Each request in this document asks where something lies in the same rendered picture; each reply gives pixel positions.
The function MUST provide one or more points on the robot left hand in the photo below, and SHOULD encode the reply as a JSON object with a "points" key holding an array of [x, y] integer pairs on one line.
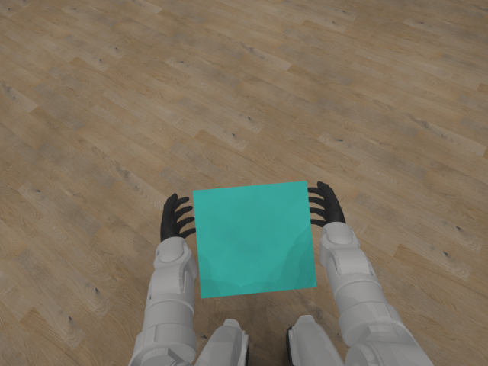
{"points": [[169, 225]]}

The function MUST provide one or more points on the robot right upper arm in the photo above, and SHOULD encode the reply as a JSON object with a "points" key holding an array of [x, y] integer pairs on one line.
{"points": [[377, 353]]}

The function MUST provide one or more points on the carton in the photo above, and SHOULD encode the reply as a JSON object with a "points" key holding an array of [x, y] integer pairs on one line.
{"points": [[254, 239]]}

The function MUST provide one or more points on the robot right hand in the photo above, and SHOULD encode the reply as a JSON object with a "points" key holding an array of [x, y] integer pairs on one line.
{"points": [[333, 211]]}

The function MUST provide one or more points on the robot left thigh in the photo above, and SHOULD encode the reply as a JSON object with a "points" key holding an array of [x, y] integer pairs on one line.
{"points": [[226, 347]]}

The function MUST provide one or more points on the robot right forearm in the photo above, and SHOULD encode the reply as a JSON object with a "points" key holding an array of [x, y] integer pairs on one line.
{"points": [[364, 311]]}

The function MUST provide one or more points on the left robot shin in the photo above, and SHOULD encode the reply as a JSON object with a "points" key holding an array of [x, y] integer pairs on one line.
{"points": [[231, 322]]}

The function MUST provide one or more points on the robot left forearm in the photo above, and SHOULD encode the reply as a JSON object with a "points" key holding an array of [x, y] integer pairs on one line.
{"points": [[167, 333]]}

